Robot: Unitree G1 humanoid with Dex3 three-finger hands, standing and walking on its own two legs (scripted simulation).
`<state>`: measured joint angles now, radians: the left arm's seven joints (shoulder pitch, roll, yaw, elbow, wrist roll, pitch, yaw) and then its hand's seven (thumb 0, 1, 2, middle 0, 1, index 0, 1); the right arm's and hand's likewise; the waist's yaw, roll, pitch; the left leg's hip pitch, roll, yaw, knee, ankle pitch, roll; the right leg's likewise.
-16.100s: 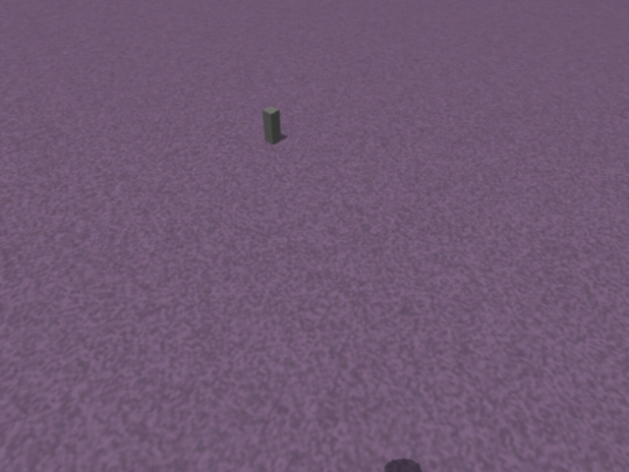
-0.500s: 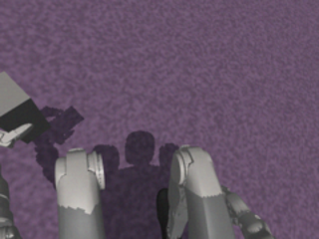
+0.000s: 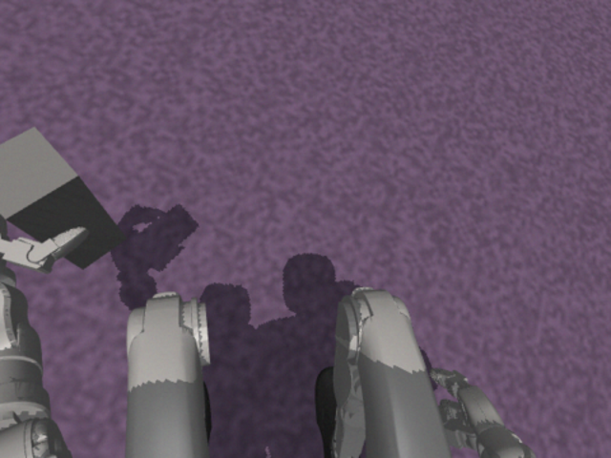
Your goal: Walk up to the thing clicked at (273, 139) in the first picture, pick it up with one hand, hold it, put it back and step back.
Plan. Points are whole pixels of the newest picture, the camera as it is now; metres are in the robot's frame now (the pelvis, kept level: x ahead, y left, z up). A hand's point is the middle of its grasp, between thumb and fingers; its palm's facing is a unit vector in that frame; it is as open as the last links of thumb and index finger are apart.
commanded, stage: settle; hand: left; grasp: from the side
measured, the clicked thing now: (63, 210) +0.41 +0.29 -0.05
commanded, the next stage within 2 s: lift in 0.42 s
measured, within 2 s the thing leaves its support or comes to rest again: neither
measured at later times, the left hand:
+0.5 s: hand (25, 190) +0.42 +0.31 +0.00, palm faces +0.36 -0.93 -0.05, open 10.6 cm
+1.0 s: hand out of the picture +0.40 +0.30 +0.07, palm faces +0.33 -0.94 -0.03, open 10.6 cm
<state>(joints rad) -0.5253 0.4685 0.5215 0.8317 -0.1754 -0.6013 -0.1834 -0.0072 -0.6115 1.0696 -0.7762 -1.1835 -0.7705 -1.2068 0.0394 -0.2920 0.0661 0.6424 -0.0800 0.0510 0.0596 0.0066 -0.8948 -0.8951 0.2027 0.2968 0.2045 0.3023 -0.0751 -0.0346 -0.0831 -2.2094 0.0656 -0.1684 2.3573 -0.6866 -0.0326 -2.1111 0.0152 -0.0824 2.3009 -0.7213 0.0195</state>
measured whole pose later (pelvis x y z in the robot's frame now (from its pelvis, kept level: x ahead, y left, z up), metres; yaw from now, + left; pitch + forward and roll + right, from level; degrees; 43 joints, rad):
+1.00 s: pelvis +0.00 +0.00 +0.07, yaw +3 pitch +32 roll -5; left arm -0.48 0.39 0.47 0.69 -0.18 -0.50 -0.18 -0.01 -0.61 1.05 -0.79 -1.19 -0.80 -1.16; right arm 0.11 -0.26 0.01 0.63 -0.02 0.04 0.02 0.01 -0.92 -0.89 0.20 0.30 0.20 0.30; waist -0.06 0.00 -0.16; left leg -2.03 0.07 -0.11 2.12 -0.66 -0.02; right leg -1.95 0.00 -0.05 2.09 -0.71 0.02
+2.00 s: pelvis +0.06 +0.02 +0.32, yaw +7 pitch +18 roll -3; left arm -0.15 0.21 0.20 0.35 -0.16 -0.32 0.02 -0.01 -0.61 1.02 -0.83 -1.13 -0.84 -1.12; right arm 0.21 -0.22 0.00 0.61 0.01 -0.02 -0.03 0.01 -0.92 -0.90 0.20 0.30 0.20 0.30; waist -0.02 0.02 -0.12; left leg -1.01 0.06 -0.03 1.24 -0.53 -0.01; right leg -0.94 -0.02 -0.05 1.18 -0.55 0.03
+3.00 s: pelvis +0.08 +0.01 +0.37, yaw +8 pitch +9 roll -1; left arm -0.10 0.15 0.16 0.36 -0.14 -0.35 0.07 -0.01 -0.59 1.00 -0.82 -1.12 -0.83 -1.12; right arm 0.22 -0.21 -0.01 0.64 0.00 0.01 -0.02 0.01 -0.93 -0.90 0.20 0.30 0.20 0.30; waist -0.02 0.01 -0.06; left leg -0.65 0.06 -0.01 0.92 -0.43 -0.02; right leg -0.59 -0.02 -0.04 0.89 -0.46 0.02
